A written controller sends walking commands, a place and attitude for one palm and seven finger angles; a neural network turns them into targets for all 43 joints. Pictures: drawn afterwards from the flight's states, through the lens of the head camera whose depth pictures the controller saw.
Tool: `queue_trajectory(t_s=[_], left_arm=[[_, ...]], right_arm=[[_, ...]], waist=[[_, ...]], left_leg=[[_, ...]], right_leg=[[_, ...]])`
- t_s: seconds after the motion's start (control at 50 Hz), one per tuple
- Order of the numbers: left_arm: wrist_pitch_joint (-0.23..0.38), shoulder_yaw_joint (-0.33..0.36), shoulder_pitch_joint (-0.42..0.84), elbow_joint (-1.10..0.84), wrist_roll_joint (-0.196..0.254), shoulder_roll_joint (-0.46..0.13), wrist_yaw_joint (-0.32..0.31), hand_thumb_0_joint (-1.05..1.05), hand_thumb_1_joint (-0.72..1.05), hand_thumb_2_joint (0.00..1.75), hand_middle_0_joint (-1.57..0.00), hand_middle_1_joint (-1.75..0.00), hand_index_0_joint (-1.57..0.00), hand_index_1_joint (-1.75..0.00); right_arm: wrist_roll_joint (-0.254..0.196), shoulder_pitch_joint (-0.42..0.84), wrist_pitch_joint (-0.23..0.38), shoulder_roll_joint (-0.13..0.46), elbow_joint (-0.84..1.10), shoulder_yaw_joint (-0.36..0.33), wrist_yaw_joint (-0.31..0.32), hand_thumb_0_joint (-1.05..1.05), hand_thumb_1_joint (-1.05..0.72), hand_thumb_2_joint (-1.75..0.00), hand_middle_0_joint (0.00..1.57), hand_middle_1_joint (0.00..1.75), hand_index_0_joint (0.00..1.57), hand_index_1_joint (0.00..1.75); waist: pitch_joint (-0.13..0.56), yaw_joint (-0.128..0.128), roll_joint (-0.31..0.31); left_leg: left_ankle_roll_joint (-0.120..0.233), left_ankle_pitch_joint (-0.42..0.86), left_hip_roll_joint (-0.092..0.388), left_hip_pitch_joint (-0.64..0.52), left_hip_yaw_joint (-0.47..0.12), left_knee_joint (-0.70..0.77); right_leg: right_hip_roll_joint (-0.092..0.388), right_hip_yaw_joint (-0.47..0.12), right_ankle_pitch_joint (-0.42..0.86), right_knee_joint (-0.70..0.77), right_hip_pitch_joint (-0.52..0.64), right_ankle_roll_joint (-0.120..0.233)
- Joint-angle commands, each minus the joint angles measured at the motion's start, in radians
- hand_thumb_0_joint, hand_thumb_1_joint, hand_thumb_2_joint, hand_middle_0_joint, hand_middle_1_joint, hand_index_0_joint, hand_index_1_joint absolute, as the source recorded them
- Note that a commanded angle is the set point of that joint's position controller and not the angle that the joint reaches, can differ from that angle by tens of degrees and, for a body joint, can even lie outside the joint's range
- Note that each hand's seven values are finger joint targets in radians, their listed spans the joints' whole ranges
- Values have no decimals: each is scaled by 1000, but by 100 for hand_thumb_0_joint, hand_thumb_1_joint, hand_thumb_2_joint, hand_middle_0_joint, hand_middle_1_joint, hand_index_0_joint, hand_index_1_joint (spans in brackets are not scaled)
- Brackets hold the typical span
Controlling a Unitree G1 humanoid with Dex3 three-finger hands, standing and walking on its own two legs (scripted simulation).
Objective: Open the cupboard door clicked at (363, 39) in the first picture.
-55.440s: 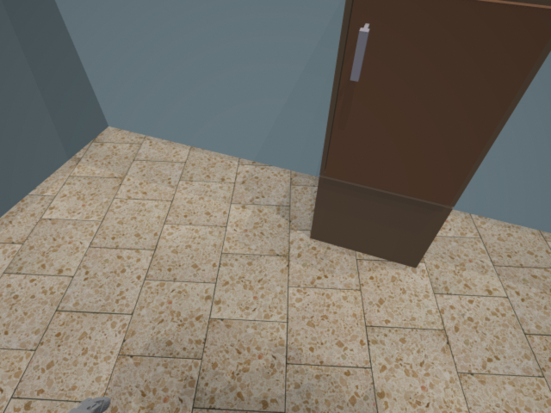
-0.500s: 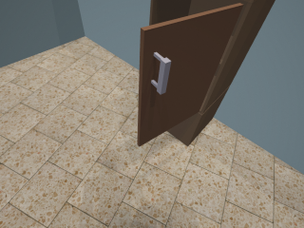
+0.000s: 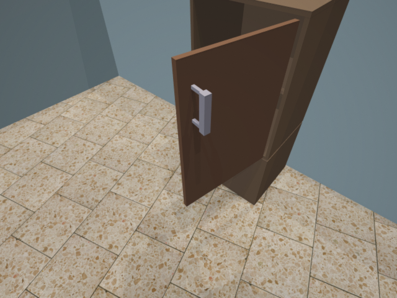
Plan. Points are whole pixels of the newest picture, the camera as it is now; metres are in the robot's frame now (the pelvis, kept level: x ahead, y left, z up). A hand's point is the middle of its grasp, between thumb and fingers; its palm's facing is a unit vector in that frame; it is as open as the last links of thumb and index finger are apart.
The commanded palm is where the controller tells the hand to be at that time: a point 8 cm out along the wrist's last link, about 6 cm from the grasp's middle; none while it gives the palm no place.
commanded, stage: let the arm hang, fingers relaxed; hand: left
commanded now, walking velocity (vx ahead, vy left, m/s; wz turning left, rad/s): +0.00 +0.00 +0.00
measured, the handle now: (200, 110) +0.53 +0.03 +0.11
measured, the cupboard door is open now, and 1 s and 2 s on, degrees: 78 78 78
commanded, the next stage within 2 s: look to check the result in 0.20 s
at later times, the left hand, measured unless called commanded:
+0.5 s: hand out of the picture -0.04 +0.13 -0.17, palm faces +0.07 -0.98 -0.17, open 7.4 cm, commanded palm none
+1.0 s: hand out of the picture +0.00 +0.12 -0.17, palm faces +0.06 -0.98 -0.17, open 7.4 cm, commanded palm none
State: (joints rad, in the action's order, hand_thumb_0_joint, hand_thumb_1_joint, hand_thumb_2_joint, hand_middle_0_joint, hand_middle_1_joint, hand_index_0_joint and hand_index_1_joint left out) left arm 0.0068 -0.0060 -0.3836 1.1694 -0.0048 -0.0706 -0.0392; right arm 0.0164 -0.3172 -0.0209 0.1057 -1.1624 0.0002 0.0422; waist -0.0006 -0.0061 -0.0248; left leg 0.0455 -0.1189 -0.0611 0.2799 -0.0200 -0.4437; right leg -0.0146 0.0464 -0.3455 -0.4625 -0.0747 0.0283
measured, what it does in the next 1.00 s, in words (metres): stands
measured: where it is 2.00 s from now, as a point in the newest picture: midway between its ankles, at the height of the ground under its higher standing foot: outside the picture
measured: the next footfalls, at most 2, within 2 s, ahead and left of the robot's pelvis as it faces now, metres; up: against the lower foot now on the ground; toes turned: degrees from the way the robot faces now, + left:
none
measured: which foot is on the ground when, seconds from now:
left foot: down 0.00-1.00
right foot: down 0.00-1.00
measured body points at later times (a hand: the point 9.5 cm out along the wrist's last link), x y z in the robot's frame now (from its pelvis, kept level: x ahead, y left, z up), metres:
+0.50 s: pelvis +0.02 -0.02 +0.00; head +0.03 -0.02 +0.45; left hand -0.04 +0.19 -0.16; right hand -0.02 -0.21 -0.17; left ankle +0.08 +0.09 -0.74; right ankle -0.06 -0.10 -0.74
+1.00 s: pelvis +0.03 -0.03 +0.00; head +0.04 -0.03 +0.45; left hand +0.00 +0.17 -0.16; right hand +0.03 -0.25 -0.17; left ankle +0.08 +0.09 -0.74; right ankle -0.06 -0.10 -0.74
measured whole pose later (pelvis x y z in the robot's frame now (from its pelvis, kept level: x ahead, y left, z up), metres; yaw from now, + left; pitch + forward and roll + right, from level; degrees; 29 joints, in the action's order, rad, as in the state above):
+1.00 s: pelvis +0.03 -0.03 +0.00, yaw +0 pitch -2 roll +1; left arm 0.01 0.00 -0.34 1.15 0.00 -0.10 -0.04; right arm 0.01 -0.25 -0.01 0.14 -1.16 0.00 0.06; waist -0.05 0.00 0.00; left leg 0.01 -0.18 -0.04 0.24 -0.03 -0.46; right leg -0.04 0.05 -0.36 -0.40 0.00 0.06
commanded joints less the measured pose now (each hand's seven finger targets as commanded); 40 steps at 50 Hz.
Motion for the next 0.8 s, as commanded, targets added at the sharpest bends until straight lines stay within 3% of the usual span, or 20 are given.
queue_trajectory(t_s=[0.0,0.18,0.38,0.78], left_arm=[[-4,24,-117,1,1,-97,-13,0,90,90,-20,-30,-20,-30],[-2,30,-89,-17,3,-88,-15,0,90,90,-20,-30,-20,-30],[0,31,-93,-13,5,-93,-16,0,90,90,-20,-30,-20,-30],[3,24,-94,-12,3,-112,-16,0,90,90,-20,-30,-20,-30]], right_arm=[[5,-82,8,64,15,-13,4,0,-90,-90,20,30,20,30],[6,-91,9,53,15,-13,7,0,-90,-90,20,30,20,30],[1,-82,13,70,17,-13,12,0,-90,-90,20,30,20,30],[-1,-13,16,102,17,-8,13,0,-90,-90,20,30,20,30]], waist=[[-171,-3,25],[-174,-5,16],[-119,-4,33],[-124,3,38]], left_leg=[[8,-82,107,-15,-116,82],[3,-19,107,-29,-104,40],[10,71,122,-75,-106,25],[10,120,125,-101,-90,22]], right_leg=[[99,-92,-20,143,-186,37],[106,-92,19,154,-174,42],[103,-86,118,143,-119,32],[111,-90,230,152,-95,16]])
